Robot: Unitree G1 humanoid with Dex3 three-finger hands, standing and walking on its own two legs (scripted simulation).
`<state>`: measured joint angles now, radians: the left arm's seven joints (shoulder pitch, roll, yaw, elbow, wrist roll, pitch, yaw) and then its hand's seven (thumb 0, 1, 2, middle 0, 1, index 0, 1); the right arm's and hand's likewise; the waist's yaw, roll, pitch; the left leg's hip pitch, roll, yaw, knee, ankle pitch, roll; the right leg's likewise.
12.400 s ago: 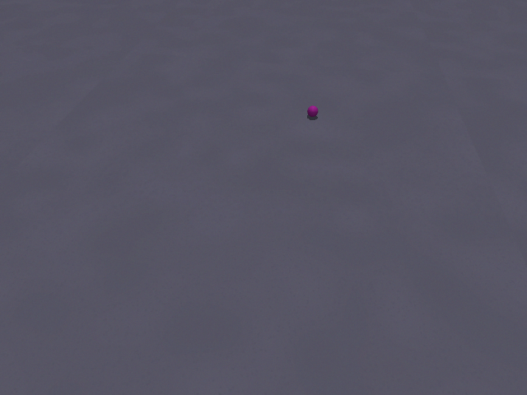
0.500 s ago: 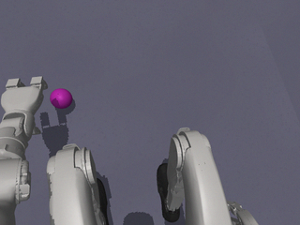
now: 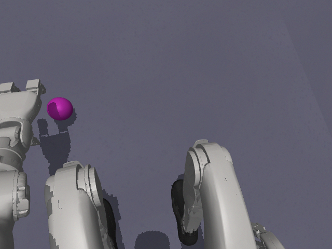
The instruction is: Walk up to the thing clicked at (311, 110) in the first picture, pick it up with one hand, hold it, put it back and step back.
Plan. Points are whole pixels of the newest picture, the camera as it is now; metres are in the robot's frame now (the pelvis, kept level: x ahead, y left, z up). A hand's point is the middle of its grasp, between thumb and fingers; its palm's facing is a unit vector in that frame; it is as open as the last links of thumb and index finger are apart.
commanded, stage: rise first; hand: left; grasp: from above
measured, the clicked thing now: (60, 108) +0.50 +0.24 -0.29
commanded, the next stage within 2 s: approach in 1.28 s
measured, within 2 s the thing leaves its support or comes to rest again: neither
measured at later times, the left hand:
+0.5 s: hand (31, 113) +0.46 +0.28 -0.18, palm faces -0.45 -0.04 -0.89, open 14.1 cm
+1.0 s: hand (28, 111) +0.46 +0.28 -0.17, palm faces -0.46 -0.04 -0.88, open 14.1 cm
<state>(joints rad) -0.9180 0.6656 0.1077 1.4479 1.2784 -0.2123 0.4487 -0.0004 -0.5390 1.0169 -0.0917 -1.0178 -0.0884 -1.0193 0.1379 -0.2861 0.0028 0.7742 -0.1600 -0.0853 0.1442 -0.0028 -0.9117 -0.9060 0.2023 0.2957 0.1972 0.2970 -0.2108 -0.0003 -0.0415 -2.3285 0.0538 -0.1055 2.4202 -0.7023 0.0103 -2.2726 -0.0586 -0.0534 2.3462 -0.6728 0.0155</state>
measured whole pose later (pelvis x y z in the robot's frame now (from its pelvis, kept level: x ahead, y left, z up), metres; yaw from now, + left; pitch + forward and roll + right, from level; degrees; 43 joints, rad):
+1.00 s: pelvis +0.00 +0.00 +0.00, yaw -1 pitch +34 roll -8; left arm -0.99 0.73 0.09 1.49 1.29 -0.20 0.40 0.00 -0.55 1.03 -0.10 -1.00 -0.09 -1.01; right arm 0.17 -0.29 0.05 0.75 -0.16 -0.08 0.15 0.00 -0.91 -0.90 0.20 0.30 0.20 0.30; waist -0.25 0.00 -0.04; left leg -2.34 0.05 -0.12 2.42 -0.69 0.02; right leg -2.26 -0.06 -0.06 2.33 -0.66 0.03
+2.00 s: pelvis +0.00 +0.00 -0.01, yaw -2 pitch +34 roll -7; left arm -1.06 0.69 0.12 1.58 1.26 -0.09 0.45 0.00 -0.54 1.03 -0.09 -1.05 -0.08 -1.05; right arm 0.21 -0.30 0.10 0.72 -0.17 -0.10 0.20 0.00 -0.90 -0.90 0.20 0.30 0.20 0.30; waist -0.32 0.03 0.00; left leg -2.35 0.06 -0.13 2.44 -0.70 0.01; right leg -2.30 -0.03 -0.07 2.34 -0.64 0.02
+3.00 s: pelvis +0.01 +0.01 -0.03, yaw -6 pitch +31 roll -12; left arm -1.08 0.89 0.15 1.74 1.33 -0.22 0.59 0.00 -0.49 1.02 -0.11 -0.98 -0.10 -0.99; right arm 0.16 -0.31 0.22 0.72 -0.28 -0.20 0.27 0.00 -0.90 -0.90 0.20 0.30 0.20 0.30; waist -0.38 -0.08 0.12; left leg -2.38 0.05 -0.21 2.56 -0.75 0.01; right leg -2.29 -0.02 -0.13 2.41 -0.67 0.04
